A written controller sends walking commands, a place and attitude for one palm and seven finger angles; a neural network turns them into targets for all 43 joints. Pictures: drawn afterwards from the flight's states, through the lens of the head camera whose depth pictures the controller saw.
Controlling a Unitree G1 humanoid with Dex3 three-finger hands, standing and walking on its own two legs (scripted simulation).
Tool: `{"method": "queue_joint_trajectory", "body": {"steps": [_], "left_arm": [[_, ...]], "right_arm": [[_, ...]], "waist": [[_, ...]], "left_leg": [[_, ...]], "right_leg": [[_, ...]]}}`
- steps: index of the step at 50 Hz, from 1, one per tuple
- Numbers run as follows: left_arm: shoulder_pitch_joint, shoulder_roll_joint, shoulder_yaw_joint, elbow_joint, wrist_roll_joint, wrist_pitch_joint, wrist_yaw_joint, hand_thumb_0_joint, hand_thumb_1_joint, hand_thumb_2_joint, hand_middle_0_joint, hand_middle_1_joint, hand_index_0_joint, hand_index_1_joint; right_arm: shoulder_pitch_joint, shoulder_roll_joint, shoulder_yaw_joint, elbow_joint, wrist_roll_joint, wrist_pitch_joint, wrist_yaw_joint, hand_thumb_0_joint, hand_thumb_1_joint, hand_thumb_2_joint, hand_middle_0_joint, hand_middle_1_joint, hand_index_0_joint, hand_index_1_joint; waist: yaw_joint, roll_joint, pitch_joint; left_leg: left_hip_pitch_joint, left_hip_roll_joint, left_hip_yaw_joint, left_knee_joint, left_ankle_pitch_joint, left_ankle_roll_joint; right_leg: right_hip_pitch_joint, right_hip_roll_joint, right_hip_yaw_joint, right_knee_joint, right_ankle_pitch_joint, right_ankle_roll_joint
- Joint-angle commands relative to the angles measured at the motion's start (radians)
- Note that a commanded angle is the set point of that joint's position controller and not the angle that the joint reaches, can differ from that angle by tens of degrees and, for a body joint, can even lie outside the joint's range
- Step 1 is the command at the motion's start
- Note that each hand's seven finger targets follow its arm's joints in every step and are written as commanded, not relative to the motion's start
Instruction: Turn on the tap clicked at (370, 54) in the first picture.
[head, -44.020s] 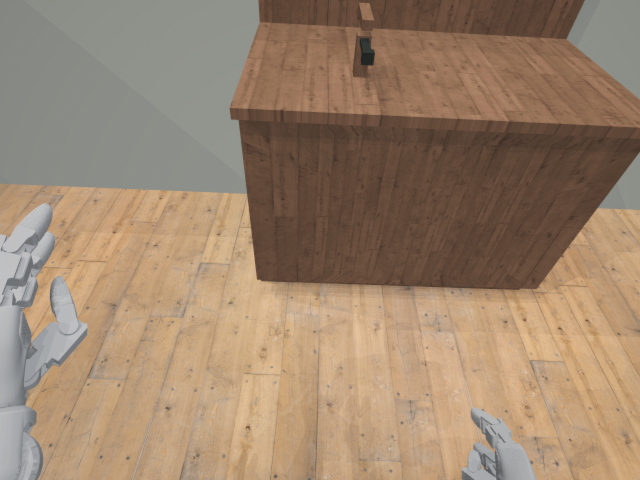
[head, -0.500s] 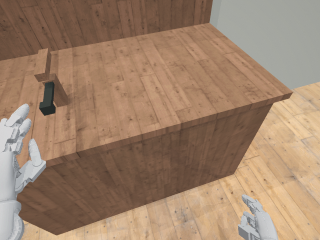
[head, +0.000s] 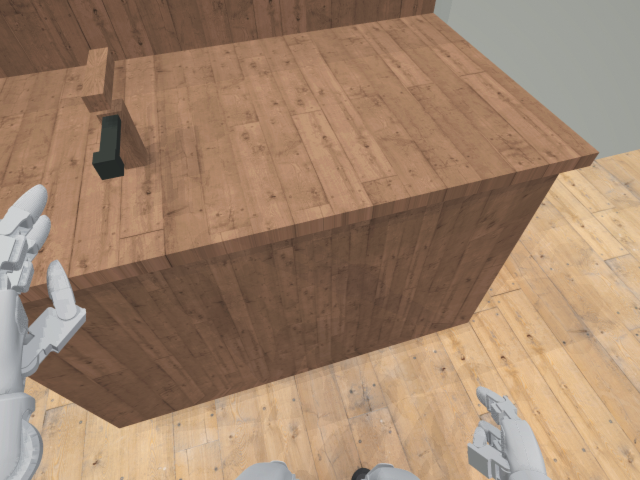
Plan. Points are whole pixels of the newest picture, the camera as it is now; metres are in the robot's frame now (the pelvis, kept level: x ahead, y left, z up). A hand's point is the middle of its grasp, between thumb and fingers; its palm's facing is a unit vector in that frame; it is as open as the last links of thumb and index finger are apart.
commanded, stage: step back with the hand held close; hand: left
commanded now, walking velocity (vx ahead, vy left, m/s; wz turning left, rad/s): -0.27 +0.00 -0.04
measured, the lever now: (108, 164) +0.46 +0.31 +0.14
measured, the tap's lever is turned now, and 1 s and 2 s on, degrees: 0 0 0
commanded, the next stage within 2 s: stop stepping back and stand still in 0.56 s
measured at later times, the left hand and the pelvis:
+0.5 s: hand (77, 435) +0.13 +0.18 +0.17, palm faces +0.35 -0.83 -0.43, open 7.4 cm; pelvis -0.11 -0.03 +0.01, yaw +0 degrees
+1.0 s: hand out of the picture -0.04 +0.20 +0.18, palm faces +0.50 -0.75 -0.44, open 7.4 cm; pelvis -0.22 -0.06 +0.01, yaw +3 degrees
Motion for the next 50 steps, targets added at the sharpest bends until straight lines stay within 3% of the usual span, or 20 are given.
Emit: {"method": "queue_joint_trajectory", "body": {"steps": [1, 5, 7, 9, 13, 17, 19, 20, 21, 22, 23, 25, 32, 38, 39, 41, 42, 44, 45, 50], "left_arm": [[0.041, 0.24, 0.184, -0.269, -0.007, -0.081, 0.025, 0.0, 0.9, 0.9, -0.2, -0.3, -0.2, -0.3], [0.104, 0.229, 0.201, -0.264, -0.026, -0.093, 0.042, 0.0, 0.9, 0.9, -0.2, -0.3, -0.2, -0.3], [0.045, 0.225, 0.202, -0.336, -0.02, -0.111, 0.049, 0.0, 0.9, 0.9, -0.2, -0.3, -0.2, -0.3], [0.008, 0.251, 0.233, -0.316, -0.014, -0.118, 0.065, 0.0, 0.9, 0.9, -0.2, -0.3, -0.2, -0.3], [-0.009, 0.157, 0.136, -0.272, -0.016, -0.076, 0.044, 0.0, 0.9, 0.9, -0.2, -0.3, -0.2, -0.3], [-0.086, 0.108, 0.042, -0.23, -0.005, -0.036, 0.036, 0.0, 0.9, 0.9, -0.2, -0.3, -0.2, -0.3], [-0.117, 0.157, 0.077, -0.246, 0.003, -0.038, 0.034, 0.0, 0.9, 0.9, -0.2, -0.3, -0.2, -0.3], [-0.12, 0.171, 0.083, -0.24, 0.008, -0.04, 0.031, 0.0, 0.9, 0.9, -0.2, -0.3, -0.2, -0.3], [-0.132, 0.248, 0.127, -0.256, 0.007, -0.049, 0.029, 0.0, 0.9, 0.9, -0.2, -0.3, -0.2, -0.3], [-0.087, 0.265, 0.161, -0.268, -0.003, -0.05, 0.03, 0.0, 0.9, 0.9, -0.2, -0.3, -0.2, -0.3], [-0.029, 0.253, 0.168, -0.278, -0.003, -0.05, 0.018, 0.0, 0.9, 0.9, -0.2, -0.3, -0.2, -0.3], [0.148, 0.275, 0.242, -0.292, -0.013, -0.061, 0.015, 0.0, 0.9, 0.9, -0.2, -0.3, -0.2, -0.3], [0.146, 0.225, 0.2, -0.203, -0.017, -0.07, 0.032, 0.0, 0.9, 0.9, -0.2, -0.3, -0.2, -0.3], [0.092, 0.216, 0.141, -0.215, -0.022, -0.048, 0.048, 0.0, 0.9, 0.9, -0.2, -0.3, -0.2, -0.3], [0.06, 0.237, 0.139, -0.27, -0.025, -0.056, 0.048, 0.0, 0.9, 0.9, -0.2, -0.3, -0.2, -0.3], [0.055, 0.226, 0.147, -0.288, -0.012, -0.073, 0.051, 0.0, 0.9, 0.9, -0.2, -0.3, -0.2, -0.3], [0.047, 0.236, 0.164, -0.301, -0.009, -0.076, 0.054, 0.0, 0.9, 0.9, -0.2, -0.3, -0.2, -0.3], [0.045, 0.305, 0.233, -0.323, -0.021, -0.078, 0.05, 0.0, 0.9, 0.9, -0.2, -0.3, -0.2, -0.3], [0.034, 0.241, 0.181, -0.281, -0.014, -0.066, 0.05, 0.0, 0.9, 0.9, -0.2, -0.3, -0.2, -0.3], [-0.135, 0.17, 0.093, -0.08, -0.006, -0.05, 0.032, 0.0, 0.9, 0.9, -0.2, -0.3, -0.2, -0.3]], "right_arm": [[-0.045, -0.075, -0.031, -0.179, 0.003, -0.052, -0.001, 0.0, -0.9, -0.9, 0.2, 0.3, 0.2, 0.3], [-0.031, -0.087, -0.025, -0.159, -0.009, -0.054, -0.015, 0.0, -0.9, -0.9, 0.2, 0.3, 0.2, 0.3], [-0.044, -0.137, -0.041, -0.183, -0.014, -0.077, -0.024, 0.0, -0.9, -0.9, 0.2, 0.3, 0.2, 0.3], [-0.044, -0.118, -0.055, -0.167, -0.013, -0.12, -0.032, 0.0, -0.9, -0.9, 0.2, 0.3, 0.2, 0.3], [-0.027, -0.117, -0.063, -0.108, -0.019, -0.152, -0.019, 0.0, -0.9, -0.9, 0.2, 0.3, 0.2, 0.3], [-0.063, -0.123, -0.049, -0.095, -0.017, -0.157, -0.003, 0.0, -0.9, -0.9, 0.2, 0.3, 0.2, 0.3], [-0.092, -0.123, -0.047, -0.101, -0.019, -0.148, -0.005, 0.0, -0.9, -0.9, 0.2, 0.3, 0.2, 0.3], [-0.107, -0.105, -0.042, -0.108, -0.014, -0.139, -0.003, 0.0, -0.9, -0.9, 0.2, 0.3, 0.2, 0.3], [-0.131, -0.074, -0.032, -0.129, -0.01, -0.13, -0.003, 0.0, -0.9, -0.9, 0.2, 0.3, 0.2, 0.3], [-0.129, -0.068, -0.041, -0.121, 0.004, -0.124, -0.006, 0.0, -0.9, -0.9, 0.2, 0.3, 0.2, 0.3], [-0.119, -0.078, -0.057, -0.129, 0.011, -0.117, 0.0, 0.0, -0.9, -0.9, 0.2, 0.3, 0.2, 0.3], [-0.109, -0.028, -0.03, -0.16, 0.004, -0.09, 0.009, 0.0, -0.9, -0.9, 0.2, 0.3, 0.2, 0.3], [-0.078, -0.074, -0.054, -0.149, 0.003, -0.028, -0.014, 0.0, -0.9, -0.9, 0.2, 0.3, 0.2, 0.3], [0.014, -0.128, -0.055, -0.182, 0.017, -0.025, -0.018, 0.0, -0.9, -0.9, 0.2, 0.3, 0.2, 0.3], [0.008, -0.142, -0.056, -0.19, 0.012, -0.03, -0.021, 0.0, -0.9, -0.9, 0.2, 0.3, 0.2, 0.3], [0.005, -0.165, -0.06, -0.215, 0.005, -0.054, -0.015, 0.0, -0.9, -0.9, 0.2, 0.3, 0.2, 0.3], [0.002, -0.162, -0.062, -0.211, 0.007, -0.075, -0.011, 0.0, -0.9, -0.9, 0.2, 0.3, 0.2, 0.3], [0.009, -0.142, -0.069, -0.176, 0.008, -0.106, -0.014, 0.0, -0.9, -0.9, 0.2, 0.3, 0.2, 0.3], [-0.017, -0.126, -0.055, -0.154, -0.007, -0.115, -0.019, 0.0, -0.9, -0.9, 0.2, 0.3, 0.2, 0.3], [-0.031, -0.152, -0.038, -0.068, -0.012, -0.153, -0.031, 0.0, -0.9, -0.9, 0.2, 0.3, 0.2, 0.3]], "waist": [[0.007, -0.119, -0.248], [-0.006, -0.006, -0.228], [0.011, 0.254, -0.191], [0.004, 0.191, -0.205], [0.001, 0.176, -0.185], [-0.005, 0.187, -0.16], [0.007, 0.097, -0.146], [0.008, -0.036, -0.157], [0.01, -0.225, -0.179], [0.033, -0.235, -0.245], [0.032, -0.199, -0.289], [0.026, -0.067, -0.356], [0.002, -0.171, -0.311], [-0.037, -0.099, -0.309], [-0.037, 0.006, -0.296], [-0.007, 0.195, -0.2], [-0.005, 0.216, -0.178], [-0.008, 0.236, -0.199], [-0.03, 0.236, -0.065], [-0.007, 0.083, 0.052]], "left_leg": [[0.082, 0.062, -0.012, 0.152, -0.069, -0.015], [0.168, 0.06, 0.041, -0.287, 0.03, -0.014], [0.01, 0.28, -0.243, -0.486, 0.044, 0.076], [0.059, 0.399, -0.305, -0.493, 0.403, 0.121], [0.232, 0.335, -0.121, -0.385, 0.783, 0.092], [0.222, 0.33, -0.11, -0.385, 0.668, 0.064], [0.154, 0.29, -0.087, -0.306, 0.488, 0.031], [0.088, 0.219, -0.017, -0.191, 0.317, -0.008], [-0.026, 0.089, 0.069, 0.005, -0.02, -0.06], [-0.058, 0.038, 0.004, 0.205, -0.113, -0.061], [-0.028, 0.042, -0.05, 0.267, -0.069, -0.054], [-0.086, 0.059, -0.034, 0.257, -0.035, -0.076], [0.057, 0.038, 0.029, 0.05, -0.097, -0.057], [0.26, 0.034, 0.065, -0.384, -0.031, 0.004], [0.286, 0.057, 0.047, -0.48, -0.018, 0.016], [0.224, 0.25, -0.204, -0.619, -0.096, 0.086], [0.206, 0.331, -0.249, -0.632, -0.081, 0.117], [0.138, 0.339, -0.205, -0.658, -0.165, 0.134], [0.067, 0.311, -0.185, -0.657, -0.12, 0.134], [0.051, 0.239, -0.056, -0.38, -0.029, 0.07]], "right_leg": [[0.093, -0.335, 0.285, -0.28, -0.005, -0.086], [0.099, -0.229, 0.198, -0.183, -0.034, -0.002], [0.136, -0.05, 0.071, 0.062, -0.127, 0.084], [0.038, 0.009, 0.069, 0.349, -0.272, 0.087], [-0.047, -0.002, 0.062, 0.333, -0.297, 0.096], [0.084, -0.004, 0.041, 0.07, -0.196, 0.093], [0.162, -0.038, 0.066, -0.135, -0.015, 0.08], [0.196, -0.134, 0.143, -0.22, 0.236, 0.05], [0.213, -0.323, 0.38, -0.273, 0.4, -0.026], [0.256, -0.36, 0.385, -0.265, 0.601, -0.011], [0.277, -0.321, 0.3, -0.238, 0.583, 0.045], [0.355, -0.28, 0.243, -0.178, 0.537, 0.008], [0.305, -0.264, 0.298, -0.321, 0.302, -0.021], [0.306, -0.226, 0.266, -0.36, -0.126, 0.006], [0.305, -0.181, 0.233, -0.314, -0.187, 0.022], [0.19, -0.03, 0.117, -0.08, -0.202, 0.065], [0.133, -0.001, 0.054, 0.049, -0.179, 0.083], [0.088, 0.017, 0.045, 0.295, -0.221, 0.102], [0.035, 0.007, 0.046, 0.341, -0.218, 0.093], [0.193, -0.011, -0.003, -0.133, -0.221, 0.061]]}}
